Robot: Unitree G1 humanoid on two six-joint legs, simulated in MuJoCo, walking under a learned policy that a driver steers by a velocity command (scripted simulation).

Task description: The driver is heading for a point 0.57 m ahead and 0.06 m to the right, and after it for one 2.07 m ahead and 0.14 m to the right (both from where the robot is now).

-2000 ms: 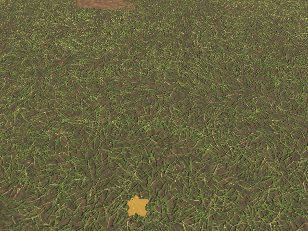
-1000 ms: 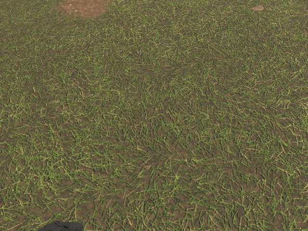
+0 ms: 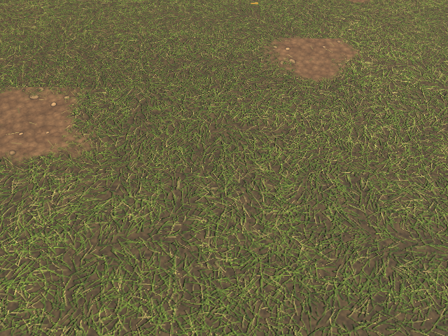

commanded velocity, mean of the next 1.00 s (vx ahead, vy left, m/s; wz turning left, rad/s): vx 0.44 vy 0.00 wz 0.05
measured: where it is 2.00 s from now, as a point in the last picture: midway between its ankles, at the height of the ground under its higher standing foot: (195, 306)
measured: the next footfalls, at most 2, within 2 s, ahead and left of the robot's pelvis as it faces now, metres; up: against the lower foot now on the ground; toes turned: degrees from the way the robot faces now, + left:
right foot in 0.14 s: +0.26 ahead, -0.13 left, +0.00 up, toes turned +7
left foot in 0.66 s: +0.38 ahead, +0.13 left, +0.00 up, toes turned +10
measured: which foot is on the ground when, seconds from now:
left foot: down 0.00-0.16, up 0.18-0.64, down 0.66-1.00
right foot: up 0.00-0.12, down 0.14-0.68, up 0.70-1.00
